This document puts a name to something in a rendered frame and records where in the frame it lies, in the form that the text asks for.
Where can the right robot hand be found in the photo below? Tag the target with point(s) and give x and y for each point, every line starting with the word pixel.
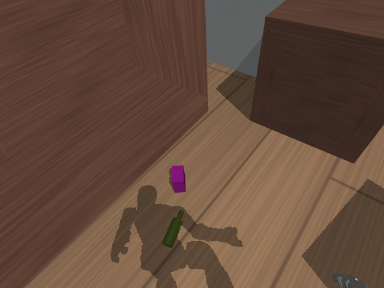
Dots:
pixel 348 281

